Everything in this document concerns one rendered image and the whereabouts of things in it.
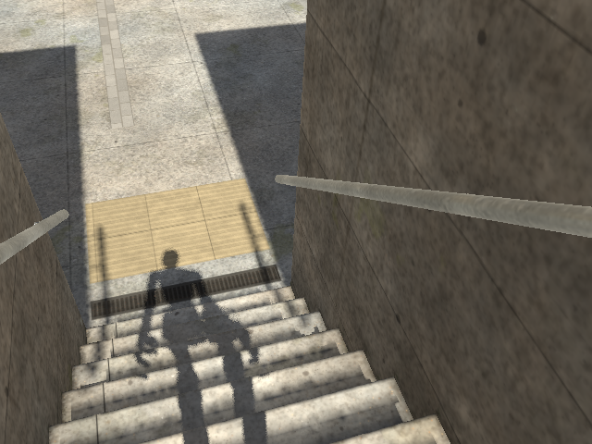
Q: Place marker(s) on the stairs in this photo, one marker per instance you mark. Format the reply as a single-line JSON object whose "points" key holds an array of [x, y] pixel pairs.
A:
{"points": [[254, 369]]}

